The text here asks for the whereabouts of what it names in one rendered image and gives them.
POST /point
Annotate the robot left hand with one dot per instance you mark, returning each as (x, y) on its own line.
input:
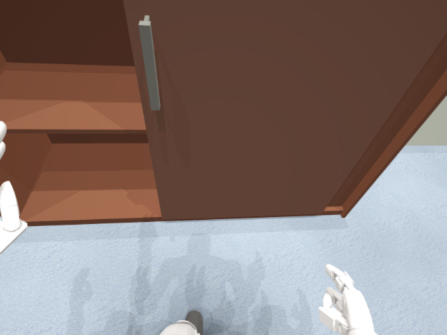
(11, 227)

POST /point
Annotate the robot right hand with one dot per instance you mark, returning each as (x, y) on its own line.
(351, 308)

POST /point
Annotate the left robot shin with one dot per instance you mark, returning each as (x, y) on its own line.
(185, 322)

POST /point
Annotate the handle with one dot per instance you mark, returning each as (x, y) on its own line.
(145, 30)

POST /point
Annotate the wardrobe door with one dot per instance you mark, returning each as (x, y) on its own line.
(428, 76)
(267, 105)

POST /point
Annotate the robot left foot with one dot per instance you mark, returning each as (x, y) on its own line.
(195, 318)

